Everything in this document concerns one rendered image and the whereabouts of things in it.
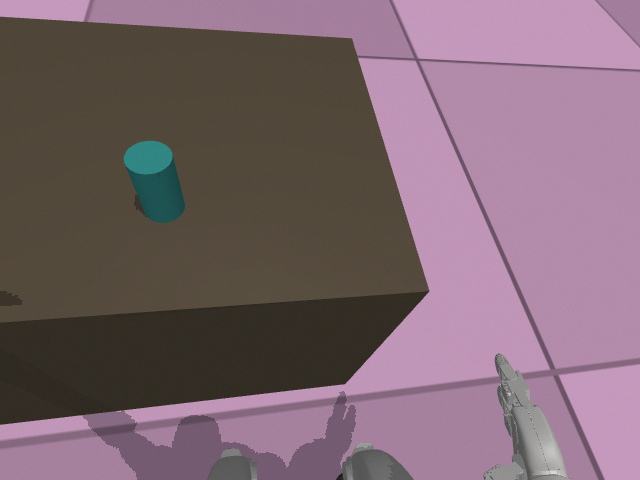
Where can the right robot hand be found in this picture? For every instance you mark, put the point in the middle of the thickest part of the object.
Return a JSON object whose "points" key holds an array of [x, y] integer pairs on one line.
{"points": [[536, 450]]}

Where can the can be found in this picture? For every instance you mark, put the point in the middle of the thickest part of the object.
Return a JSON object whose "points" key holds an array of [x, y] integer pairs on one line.
{"points": [[152, 170]]}

